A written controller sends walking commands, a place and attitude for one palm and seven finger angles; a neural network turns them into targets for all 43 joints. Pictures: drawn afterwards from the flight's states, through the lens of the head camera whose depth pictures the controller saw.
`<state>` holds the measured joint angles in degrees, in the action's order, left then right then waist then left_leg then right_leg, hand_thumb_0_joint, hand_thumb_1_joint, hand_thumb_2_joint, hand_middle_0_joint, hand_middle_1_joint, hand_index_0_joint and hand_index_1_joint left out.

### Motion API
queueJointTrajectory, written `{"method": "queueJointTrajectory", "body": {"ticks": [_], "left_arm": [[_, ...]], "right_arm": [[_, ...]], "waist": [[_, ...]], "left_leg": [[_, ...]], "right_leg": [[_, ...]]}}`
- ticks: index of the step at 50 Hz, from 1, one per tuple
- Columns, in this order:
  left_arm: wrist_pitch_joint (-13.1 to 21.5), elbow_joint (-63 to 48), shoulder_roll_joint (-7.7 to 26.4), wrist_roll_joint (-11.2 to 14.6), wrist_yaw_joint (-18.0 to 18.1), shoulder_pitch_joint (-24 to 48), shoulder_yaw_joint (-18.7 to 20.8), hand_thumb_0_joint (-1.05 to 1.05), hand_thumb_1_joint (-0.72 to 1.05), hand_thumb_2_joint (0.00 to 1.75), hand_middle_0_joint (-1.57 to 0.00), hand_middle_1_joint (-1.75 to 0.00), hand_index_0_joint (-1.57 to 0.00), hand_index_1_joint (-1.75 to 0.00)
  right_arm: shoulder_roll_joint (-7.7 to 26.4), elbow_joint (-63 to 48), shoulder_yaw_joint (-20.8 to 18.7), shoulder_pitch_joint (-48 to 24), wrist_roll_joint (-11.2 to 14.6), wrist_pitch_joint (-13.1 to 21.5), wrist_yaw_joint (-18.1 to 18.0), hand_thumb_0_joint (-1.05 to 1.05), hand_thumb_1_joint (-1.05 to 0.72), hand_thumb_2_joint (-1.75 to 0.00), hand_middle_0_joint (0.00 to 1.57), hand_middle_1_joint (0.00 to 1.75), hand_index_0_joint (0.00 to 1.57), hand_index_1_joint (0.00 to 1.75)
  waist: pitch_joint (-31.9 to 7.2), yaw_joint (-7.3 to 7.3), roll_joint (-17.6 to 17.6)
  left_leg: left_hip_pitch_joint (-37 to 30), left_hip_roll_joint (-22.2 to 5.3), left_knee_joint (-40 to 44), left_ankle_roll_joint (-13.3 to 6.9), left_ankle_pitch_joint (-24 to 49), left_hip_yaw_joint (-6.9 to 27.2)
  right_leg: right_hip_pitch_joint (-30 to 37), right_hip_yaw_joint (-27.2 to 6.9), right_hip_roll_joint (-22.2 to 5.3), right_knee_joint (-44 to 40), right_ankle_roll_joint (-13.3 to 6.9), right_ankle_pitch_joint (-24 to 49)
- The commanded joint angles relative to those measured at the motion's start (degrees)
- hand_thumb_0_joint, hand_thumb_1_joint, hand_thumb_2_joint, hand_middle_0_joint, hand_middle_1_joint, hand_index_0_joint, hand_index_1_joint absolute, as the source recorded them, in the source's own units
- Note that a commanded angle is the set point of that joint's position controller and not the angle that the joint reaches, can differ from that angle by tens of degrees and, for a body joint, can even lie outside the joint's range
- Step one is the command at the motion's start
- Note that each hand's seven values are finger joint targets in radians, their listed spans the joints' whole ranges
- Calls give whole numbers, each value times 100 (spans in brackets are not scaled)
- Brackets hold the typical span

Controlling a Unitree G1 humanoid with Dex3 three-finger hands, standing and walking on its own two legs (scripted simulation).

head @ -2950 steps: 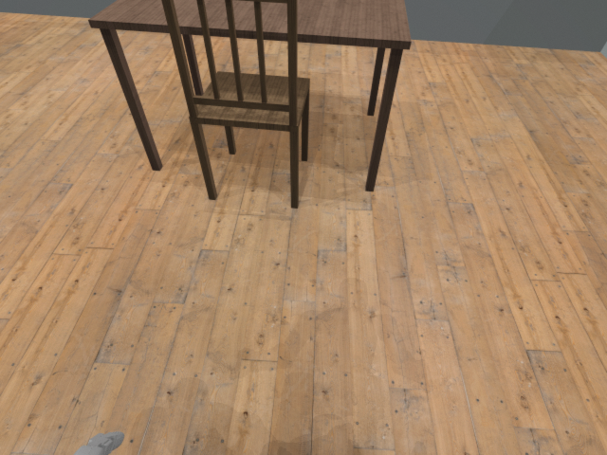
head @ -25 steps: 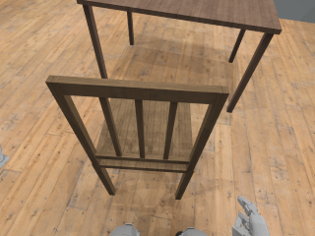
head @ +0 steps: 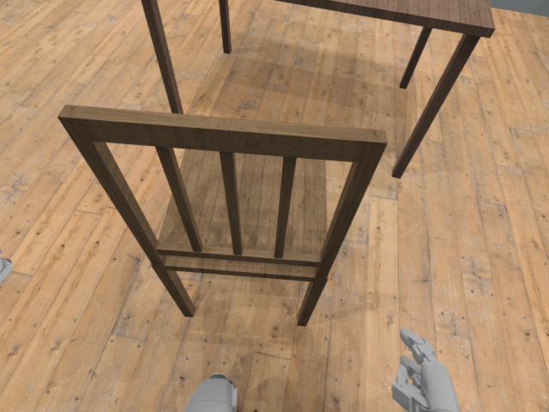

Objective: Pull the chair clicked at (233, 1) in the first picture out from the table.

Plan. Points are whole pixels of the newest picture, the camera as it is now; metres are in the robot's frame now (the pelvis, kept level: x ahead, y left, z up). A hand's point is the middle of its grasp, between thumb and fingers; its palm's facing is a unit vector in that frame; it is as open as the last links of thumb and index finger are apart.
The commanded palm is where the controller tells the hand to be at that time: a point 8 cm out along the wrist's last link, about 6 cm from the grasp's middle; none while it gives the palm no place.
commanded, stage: step back with the hand held close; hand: left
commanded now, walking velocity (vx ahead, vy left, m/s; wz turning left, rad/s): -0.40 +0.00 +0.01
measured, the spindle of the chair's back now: (233, 211) +0.44 +0.11 -0.05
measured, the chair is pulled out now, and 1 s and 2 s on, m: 0.67 0.67 0.67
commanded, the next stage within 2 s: stop stepping back and stand still in 0.34 s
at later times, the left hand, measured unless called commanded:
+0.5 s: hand (39, 386) +0.13 +0.18 +0.21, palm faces +0.31 -0.74 -0.59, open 7.4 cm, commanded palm +0.06 +0.24 +0.19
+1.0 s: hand out of the picture +0.04 +0.19 +0.21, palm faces +0.41 -0.73 -0.55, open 7.4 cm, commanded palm -0.02 +0.23 +0.19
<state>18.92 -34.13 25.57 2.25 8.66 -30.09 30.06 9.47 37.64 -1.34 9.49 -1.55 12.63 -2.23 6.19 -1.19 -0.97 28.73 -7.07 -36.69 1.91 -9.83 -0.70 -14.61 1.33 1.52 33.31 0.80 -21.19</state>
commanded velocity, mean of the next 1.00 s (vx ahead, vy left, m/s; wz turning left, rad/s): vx -0.05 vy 0.06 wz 0.02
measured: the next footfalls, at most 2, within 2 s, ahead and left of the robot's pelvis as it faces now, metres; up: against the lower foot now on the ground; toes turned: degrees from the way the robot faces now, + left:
left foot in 0.24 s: +0.03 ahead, +0.11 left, +0.00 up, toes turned +2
right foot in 0.50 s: -0.03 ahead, -0.19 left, +0.00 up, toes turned -5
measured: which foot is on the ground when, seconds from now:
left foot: down 0.00-0.04, up 0.06-0.22, down 0.24-0.54, up 0.56-0.82, down 0.84-1.00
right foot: down 0.00-0.26, up 0.28-0.48, down 0.50-0.88, up 0.90-1.00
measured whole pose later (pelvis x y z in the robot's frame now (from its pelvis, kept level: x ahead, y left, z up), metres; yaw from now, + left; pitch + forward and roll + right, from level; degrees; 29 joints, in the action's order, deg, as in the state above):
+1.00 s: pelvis -0.16 -0.07 +0.01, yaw +1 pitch -2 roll +0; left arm 15.5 -28.7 27.1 -0.1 8.7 -34.3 26.5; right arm 12.6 36.2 -4.6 17.7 0.8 9.9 -3.1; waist -1.4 2.8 0.1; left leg 8.9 -2.3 -29.1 0.6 -18.5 -2.4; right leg -17.9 3.7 -0.7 39.3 -0.3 -21.7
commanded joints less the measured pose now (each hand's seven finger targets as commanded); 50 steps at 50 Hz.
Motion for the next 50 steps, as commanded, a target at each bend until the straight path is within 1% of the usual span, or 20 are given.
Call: {"method": "queueJointTrajectory", "body": {"ticks": [1, 3, 4, 5, 8, 10, 12, 13, 15, 19, 25, 26, 28, 30, 33, 38, 41, 43, 45, 50], "left_arm": [[560, -1176, 1082, -4, -19, -38, 651, 0, 90, 90, -20, -30, -20, -30], [482, -800, 1182, 97, -5, -318, 675, 0, 90, 90, -20, -30, -20, -30], [352, -469, 1221, 87, 56, -553, 747, 0, 90, 90, -20, -30, -20, -30], [302, -331, 1271, 51, 87, -635, 954, 0, 90, 90, -20, -30, -20, -30], [244, -100, 1106, -43, 192, -699, 853, 0, 90, 90, -20, -30, -20, -30], [338, -297, 1069, 0, 197, -488, 647, 0, 90, 90, -20, -30, -20, -30], [490, -892, 1090, 56, 130, -351, 524, 0, 90, 90, -20, -30, -20, -30], [503, -855, 973, 83, 69, -577, 468, 0, 90, 90, -20, -30, -20, -30], [431, -913, 899, 146, -33, -1012, 434, 0, 90, 90, -20, -30, -20, -30], [472, -2008, 1218, 97, 95, -254, 602, 0, 90, 90, -20, -30, -20, -30], [91, -377, 1139, 80, 81, -1146, 963, 0, 90, 90, -20, -30, -20, -30], [43, -166, 1054, 79, 104, -837, 823, 0, 90, 90, -20, -30, -20, -30], [-222, 138, 947, 129, 134, -444, 444, 0, 90, 90, -20, -30, -20, -30], [-412, 617, 997, 43, 169, -124, 440, 0, 90, 90, -20, -30, -20, -30], [-360, 701, 912, -15, 154, 208, 94, 0, 90, 90, -20, -30, -20, -30], [-226, -404, 1023, -194, 260, 768, -50, 0, 90, 90, -20, -30, -20, -30], [-43, -929, 1111, -227, 318, 244, 149, 0, 90, 90, -20, -30, -20, -30], [5, -1172, 1149, -236, 295, -33, 322, 0, 90, 90, -20, -30, -20, -30], [-42, -880, 1336, -191, 229, -353, 600, 0, 90, 90, -20, -30, -20, -30], [-110, 321, 769, -111, 88, -290, 283, 0, 90, 90, -20, -30, -20, -30]], "right_arm": [[903, -526, -399, 46, 51, 322, 7, 0, -90, -90, 20, 30, 20, 30], [914, -770, -581, -114, 207, 189, 7, 0, -90, -90, 20, 30, 20, 30], [907, -769, -580, -261, 229, 57, -15, 0, -90, -90, 20, 30, 20, 30], [770, -807, -494, -385, 213, -1, -51, 0, -90, -90, 20, 30, 20, 30], [531, -842, -183, -543, 167, -233, -235, 0, -90, -90, 20, 30, 20, 30], [588, -849, -224, -473, 204, -255, -299, 0, -90, -90, 20, 30, 20, 30], [865, -846, -437, -242, 175, -160, -235, 0, -90, -90, 20, 30, 20, 30], [870, -778, -546, -71, 160, -83, -152, 0, -90, -90, 20, 30, 20, 30], [911, -786, -543, -189, 68, 43, -72, 0, -90, -90, 20, 30, 20, 30], [993, -774, -485, -155, 129, 175, -14, 0, -90, -90, 20, 30, 20, 30], [827, -914, -388, 118, 299, -89, 0, 0, -90, -90, 20, 30, 20, 30], [799, -931, -350, 187, 324, -158, -10, 0, -90, -90, 20, 30, 20, 30], [916, -1031, -521, 176, 359, -327, -50, 0, -90, -90, 20, 30, 20, 30], [929, -819, -435, 1, 219, -429, -99, 0, -90, -90, 20, 30, 20, 30], [862, -844, -213, -97, 204, -392, -187, 0, -90, -90, 20, 30, 20, 30], [925, -837, -362, -146, 119, -93, -255, 0, -90, -90, 20, 30, 20, 30], [899, -853, -372, 25, 123, 2, -243, 0, -90, -90, 20, 30, 20, 30], [988, -964, -429, 16, 195, 62, -149, 0, -90, -90, 20, 30, 20, 30], [829, -866, -448, 118, 221, 24, -109, 0, -90, -90, 20, 30, 20, 30], [969, -787, -435, 171, 362, -152, -22, 0, -90, -90, 20, 30, 20, 30]], "waist": [[-1659, 80, -317], [-1555, 95, 1705], [-1452, 68, 1297], [-1523, 54, 923], [-1420, 179, 677], [-1316, 288, 683], [-1520, 215, -292], [-1778, 144, -689], [-1805, 30, -1366], [-1548, 76, -1670], [-1391, 109, -929], [-1258, 201, -325], [-877, 211, 1743], [-520, 327, 1410], [-696, 312, 1221], [-763, 113, 1440], [-940, 192, -181], [-925, 123, -1578], [-936, 169, -2345], [-304, 73, -200]], "left_leg": [[-1598, -269, -25, -358, 831, 519], [-511, 798, -1635, -16, -1489, 64], [-55, 682, -2152, -32, -2051, 392], [304, 668, -2244, -49, -2257, 506], [-51, 586, 120, -32, -1552, 167], [-921, 592, 1861, -90, 565, -134], [-2756, -948, 1504, -714, 5198, 1077], [-3304, -1505, 1184, -1068, 6147, 1368], [-2715, -1641, 1206, -1186, 5330, 1106], [-2176, -1131, 1051, -790, 4221, 725], [-644, -372, 704, -364, -997, 222], [-551, -42, 212, -196, -1714, 3], [-752, 616, -2127, 19, -1936, 58], [-567, 552, -3026, -53, -1472, 294], [-659, 624, -1838, -139, -1297, -57], [-1334, 707, 608, -481, -1636, -235], [-1899, 582, 2332, -591, -1116, -196], [-1736, -198, 2694, -805, -557, 453], [-1249, -728, 2555, -1151, -941, 1055], [-752, -115, 572, -641, -589, 155]], "right_leg": [[358, -156, -548, -1507, -209, 2051], [290, -2027, -2138, -1477, -1043, 4190], [608, -1762, -2382, -1323, -1325, 4591], [807, -1827, -2388, -1118, -1423, 4926], [1403, -704, -1447, -348, -723, 5706], [1279, -379, -1087, 377, -369, 5555], [-604, -65, -438, 1201, 36, 1445], [-1224, -350, -239, 1778, -33, -765], [-1207, -680, -331, 2402, -15, -1332], [-484, -211, -426, 663, -169, -6], [964, 213, -533, -972, 5, 981], [712, -272, -846, -1270, -146, 848], [-1139, -2811, -2237, -2565, -833, -2307], [-1638, -2519, -2275, -2666, -865, -2642], [-894, -1134, -1651, -2069, -497, -1857], [-150, -1360, -1825, -2189, -516, -1410], [177, -846, -1151, -1262, -306, -874], [132, -22, -308, 304, -81, -76], [-392, 179, -213, 2055, 12, -679], [733, 112, -335, -1159, -158, 795]]}}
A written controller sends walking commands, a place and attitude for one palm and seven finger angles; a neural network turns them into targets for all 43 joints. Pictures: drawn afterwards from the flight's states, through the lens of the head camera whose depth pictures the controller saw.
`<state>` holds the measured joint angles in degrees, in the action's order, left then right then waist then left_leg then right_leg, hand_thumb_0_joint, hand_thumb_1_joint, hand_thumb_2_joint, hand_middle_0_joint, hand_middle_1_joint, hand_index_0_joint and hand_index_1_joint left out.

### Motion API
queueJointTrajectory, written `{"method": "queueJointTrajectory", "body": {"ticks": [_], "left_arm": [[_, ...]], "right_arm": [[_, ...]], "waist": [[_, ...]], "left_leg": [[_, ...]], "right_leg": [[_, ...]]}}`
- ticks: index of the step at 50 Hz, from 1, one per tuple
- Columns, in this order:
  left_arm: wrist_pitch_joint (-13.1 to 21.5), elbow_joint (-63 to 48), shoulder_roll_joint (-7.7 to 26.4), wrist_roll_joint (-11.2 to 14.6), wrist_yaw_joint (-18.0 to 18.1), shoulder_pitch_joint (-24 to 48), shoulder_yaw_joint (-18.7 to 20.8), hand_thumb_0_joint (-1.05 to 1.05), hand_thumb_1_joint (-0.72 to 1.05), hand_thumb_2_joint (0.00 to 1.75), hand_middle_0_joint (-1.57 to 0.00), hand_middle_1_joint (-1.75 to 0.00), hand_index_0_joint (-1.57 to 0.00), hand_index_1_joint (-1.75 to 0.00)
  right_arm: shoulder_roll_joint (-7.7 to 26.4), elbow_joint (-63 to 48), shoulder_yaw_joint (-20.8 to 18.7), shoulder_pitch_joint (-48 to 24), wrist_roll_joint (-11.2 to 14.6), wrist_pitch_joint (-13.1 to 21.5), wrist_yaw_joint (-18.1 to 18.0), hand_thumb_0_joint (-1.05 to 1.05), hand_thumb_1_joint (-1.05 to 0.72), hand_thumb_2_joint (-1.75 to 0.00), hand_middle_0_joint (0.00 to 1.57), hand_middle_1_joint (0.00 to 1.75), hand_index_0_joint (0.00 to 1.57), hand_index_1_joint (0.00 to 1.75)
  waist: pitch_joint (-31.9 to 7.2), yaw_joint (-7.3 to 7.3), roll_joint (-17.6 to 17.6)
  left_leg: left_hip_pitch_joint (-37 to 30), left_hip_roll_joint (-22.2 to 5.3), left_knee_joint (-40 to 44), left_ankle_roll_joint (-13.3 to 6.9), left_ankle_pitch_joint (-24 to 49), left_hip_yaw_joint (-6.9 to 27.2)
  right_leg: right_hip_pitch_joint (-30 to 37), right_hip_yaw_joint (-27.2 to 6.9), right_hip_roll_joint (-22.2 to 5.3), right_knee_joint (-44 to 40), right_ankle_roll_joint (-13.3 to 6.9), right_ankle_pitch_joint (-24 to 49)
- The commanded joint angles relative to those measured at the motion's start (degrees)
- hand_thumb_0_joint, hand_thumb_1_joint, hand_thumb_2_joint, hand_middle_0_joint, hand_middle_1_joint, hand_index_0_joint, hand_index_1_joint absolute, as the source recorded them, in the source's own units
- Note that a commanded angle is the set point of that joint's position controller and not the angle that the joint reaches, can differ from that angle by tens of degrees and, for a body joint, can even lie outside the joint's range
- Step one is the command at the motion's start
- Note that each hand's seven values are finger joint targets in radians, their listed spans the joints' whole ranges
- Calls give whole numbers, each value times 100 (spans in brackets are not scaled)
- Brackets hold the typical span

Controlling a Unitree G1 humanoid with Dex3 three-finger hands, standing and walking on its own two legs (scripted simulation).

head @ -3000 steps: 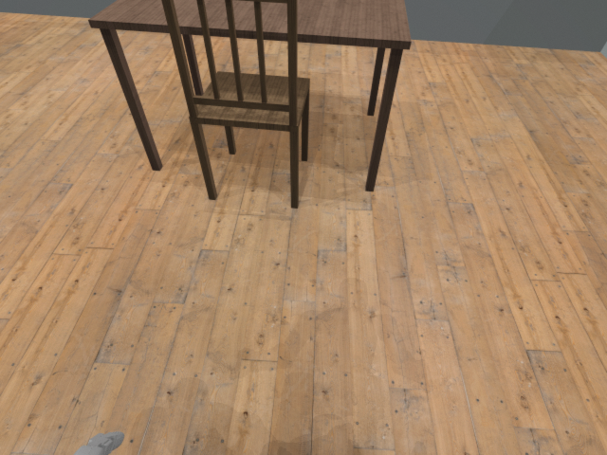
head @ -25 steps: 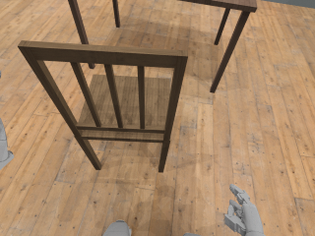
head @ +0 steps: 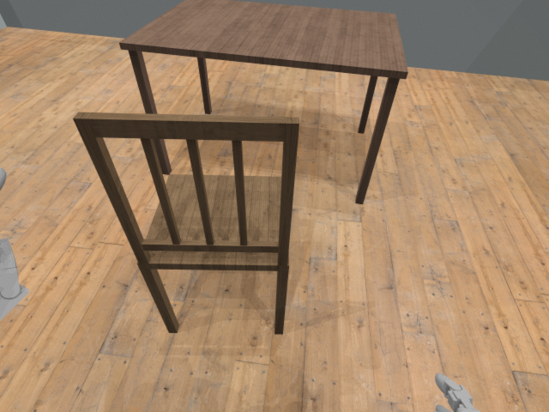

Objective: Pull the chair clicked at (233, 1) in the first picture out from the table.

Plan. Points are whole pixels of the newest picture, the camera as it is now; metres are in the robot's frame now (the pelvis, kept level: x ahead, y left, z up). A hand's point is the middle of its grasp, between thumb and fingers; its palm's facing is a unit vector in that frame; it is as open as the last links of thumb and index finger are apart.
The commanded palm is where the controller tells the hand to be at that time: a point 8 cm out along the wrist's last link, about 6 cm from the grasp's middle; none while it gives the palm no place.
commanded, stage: stop stepping back and stand still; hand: left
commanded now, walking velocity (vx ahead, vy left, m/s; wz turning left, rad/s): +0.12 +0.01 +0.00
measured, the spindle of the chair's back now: (202, 197) +0.60 +0.18 -0.06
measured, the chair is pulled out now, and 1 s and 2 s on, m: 0.67 0.67 0.67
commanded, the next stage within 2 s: let the arm hang, fingers relaxed in 0.70 s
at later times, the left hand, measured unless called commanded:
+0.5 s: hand out of the picture +0.21 +0.29 +0.19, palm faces +0.41 -0.73 -0.55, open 7.4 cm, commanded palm +0.15 +0.32 +0.18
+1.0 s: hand (130, 405) +0.17 +0.22 -0.09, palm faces +0.05 -0.94 -0.34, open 7.4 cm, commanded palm none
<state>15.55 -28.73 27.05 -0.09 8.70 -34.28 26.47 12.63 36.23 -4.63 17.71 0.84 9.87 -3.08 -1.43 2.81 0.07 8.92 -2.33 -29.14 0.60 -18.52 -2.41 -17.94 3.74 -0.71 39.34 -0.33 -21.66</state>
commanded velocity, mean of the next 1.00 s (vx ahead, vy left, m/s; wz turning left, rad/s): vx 0.00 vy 0.00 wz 0.00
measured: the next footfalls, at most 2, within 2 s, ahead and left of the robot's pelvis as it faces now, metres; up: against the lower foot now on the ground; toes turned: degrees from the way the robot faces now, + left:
right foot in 0.04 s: +0.03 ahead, -0.10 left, +0.00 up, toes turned -1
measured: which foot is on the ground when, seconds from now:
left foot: down 0.00-1.00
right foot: up 0.00-0.02, down 0.04-1.00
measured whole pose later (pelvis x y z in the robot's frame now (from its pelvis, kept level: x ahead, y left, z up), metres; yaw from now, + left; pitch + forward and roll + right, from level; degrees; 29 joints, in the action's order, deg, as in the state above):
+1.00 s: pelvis +0.01 +0.01 +0.00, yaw +1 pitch +0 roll +1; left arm -2.1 27.5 12.8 -2.0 1.5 -16.1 3.5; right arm 13.1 45.7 -0.8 9.6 -1.0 1.0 0.8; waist -0.4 2.2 -2.8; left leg 17.3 1.1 -31.9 -1.1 -14.6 -1.4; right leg -13.9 1.6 -1.2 33.4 -0.2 -19.4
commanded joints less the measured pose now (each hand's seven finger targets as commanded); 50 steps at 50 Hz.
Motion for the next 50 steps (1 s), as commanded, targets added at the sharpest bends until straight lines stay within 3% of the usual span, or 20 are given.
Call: {"method": "queueJointTrajectory", "body": {"ticks": [1, 2, 3, 5, 7, 9, 11, 12, 14, 15, 18, 23, 32, 35, 39, 40, 41, 44, 48, 50], "left_arm": [[229, 31, 583, 161, 78, 222, 605, 0, 90, 90, -20, -30, -20, -30], [215, 288, 721, 162, 86, 306, 658, 0, 90, 90, -20, -30, -20, -30], [197, 503, 820, 215, 89, 598, 684, 0, 90, 90, -20, -30, -20, -30], [48, 284, 502, 208, 45, 912, 189, 0, 90, 90, -20, -30, -20, -30], [50, -81, 454, 210, 59, 1039, 92, 0, 90, 90, -20, -30, -20, -30], [161, -885, 530, 184, 89, 1459, 11, 0, 90, 90, -20, -30, -20, -30], [316, -1960, 732, 122, 179, 1840, 129, 0, 90, 90, -20, -30, -20, -30], [276, -2121, 811, 62, 195, 1729, 216, 0, 90, 90, -20, -30, -20, -30], [207, -2003, 980, 17, 202, 1438, 526, 0, 90, 90, -20, -30, -20, -30], [204, -1997, 1212, 33, 225, 1225, 749, 0, 90, 90, -20, -30, -20, -30], [220, -1383, 933, 113, 185, 255, 813, 0, 90, 90, -20, -30, -20, -30], [151, -480, 524, 341, 71, -181, 643, 0, 90, 90, -20, -30, -20, -30], [142, -1516, 698, 253, 154, 825, 291, 0, 90, 90, -20, -30, -20, -30], [158, -1777, 1005, 253, 227, 589, 598, 0, 90, 90, -20, -30, -20, -30], [120, -1283, 820, 310, 220, 51, 700, 0, 90, 90, -20, -30, -20, -30], [-567, 3206, -719, -133, -529, 462, -2316, 0, 90, 90, -20, -30, -20, -30], [-1214, 3554, -879, -208, -692, 605, -2001, 0, 90, 90, -20, -30, -20, -30], [-1491, 4006, -1017, -182, -768, 876, -2129, 0, 90, 90, -20, -30, -20, -30], [-1453, 5193, -695, -188, -733, 1518, -2257, 0, 90, 90, -20, -30, -20, -30], [-1523, 5758, -636, -139, -717, 1741, -2336, 0, 90, 90, -20, -30, -20, -30]], "right_arm": [[648, -609, -100, -624, 120, 74, 51, 0, -90, -90, 20, 30, 20, 30], [626, -662, -124, -613, 139, 28, 36, 0, -90, -90, 20, 30, 20, 30], [637, -660, -122, -594, 102, 8, 44, 0, -90, -90, 20, 30, 20, 30], [769, -668, -210, -648, 161, -101, 113, 0, -90, -90, 20, 30, 20, 30], [560, -688, 14, -831, 104, -143, 61, 0, -90, -90, 20, 30, 20, 30], [551, -714, 103, -931, 7, -39, -18, 0, -90, -90, 20, 30, 20, 30], [700, -799, 59, -1034, -67, 76, -65, 0, -90, -90, 20, 30, 20, 30], [578, -835, 68, -1049, -70, 120, -37, 0, -90, -90, 20, 30, 20, 30], [470, -867, 80, -1116, -61, 193, -2, 0, -90, -90, 20, 30, 20, 30], [425, -881, 89, -997, -27, 225, -6, 0, -90, -90, 20, 30, 20, 30], [436, -787, 118, -848, 21, 192, 113, 0, -90, -90, 20, 30, 20, 30], [599, -753, -33, -701, 129, -3, 124, 0, -90, -90, 20, 30, 20, 30], [586, -857, 38, -1026, 57, 27, -74, 0, -90, -90, 20, 30, 20, 30], [543, -858, 42, -1008, 78, -3, -83, 0, -90, -90, 20, 30, 20, 30], [520, -930, 54, -984, 71, -125, -38, 0, -90, -90, 20, 30, 20, 30], [866, 116, -10, -1169, 228, 257, 503, 0, -90, -90, 20, 30, 20, 30], [864, 527, -70, -613, -11, -142, 516, 0, -90, -90, 20, 30, 20, 30], [618, 328, 133, -741, -108, -560, 433, 0, -90, -90, 20, 30, 20, 30], [562, 412, 233, -597, -189, -799, 364, 0, -90, -90, 20, 30, 20, 30], [612, 632, 262, -556, -192, -880, 332, 0, -90, -90, 20, 30, 20, 30]], "waist": [[389, -236, 373], [360, -162, 1433], [433, -177, 1656], [543, -197, 1892], [484, -118, 1396], [256, -79, 262], [154, -208, -1405], [57, -309, -1530], [325, -295, -1931], [366, -331, -1842], [34, -321, -1009], [-309, -182, 144], [-467, -240, -455], [-481, -272, -806], [-256, -252, -828], [110, 95, -180], [-208, -51, -151], [-78, -252, -254], [-197, -182, 1720], [8, -156, 1344]], "left_leg": [[1452, -289, -854, -433, -129, 246], [1987, 174, -1738, -256, -746, -16], [2165, 291, -2312, -154, -1017, 63], [1562, 7, -1871, -177, -791, 448], [476, 26, -416, -320, -259, 217], [-115, 134, 619, -314, 48, 247], [-171, -929, 1556, -699, -412, 1832], [51, -1230, 1762, -879, -368, 2079], [1403, -1220, 2198, -872, -1689, 1998], [1486, -1108, 1993, -810, -1322, 1713], [941, -653, 859, -514, 543, 1135], [504, -398, 607, -222, 1359, 777], [-122, -481, 724, -347, 2077, 794], [-141, -449, 686, -325, 2185, 775], [150, -402, 739, -249, 1872, 739], [44, -391, 5, -147, 2942, 563], [215, -569, 129, -152, 2868, 554], [1105, -666, 429, -431, 1496, 952], [643, -14, -213, -229, 1364, 617], [389, -21, -77, -218, 1645, 628]], "right_leg": [[1237, -633, -378, -2140, -160, 949], [1220, -2165, -1145, -2533, -567, 640], [1028, -2811, -1714, -2802, -860, 271], [245, -2763, -1707, -2973, -943, -746], [-253, -1590, -1313, -2471, -664, -419], [-115, -909, -784, -1751, -350, -373], [-377, -505, -164, -435, -50, -220], [-204, -348, -23, 222, 17, -336], [662, -472, -159, 496, 26, -269], [861, -440, -199, 74, 38, -31], [1326, -337, -121, -1839, -7, 952], [1392, -822, -263, -1756, -135, 2240], [1357, -744, -318, -1697, -46, 2402], [1428, -750, -347, -1751, -81, 2412], [1426, -800, -321, -1882, -124, 2276], [321, -114, -409, -1064, -130, 2462], [217, -305, -528, -1065, 2, 1872], [290, -318, -357, -762, 18, 691], [482, -954, -901, -1521, -354, 1753], [344, -853, -823, -1511, -408, 1831]]}}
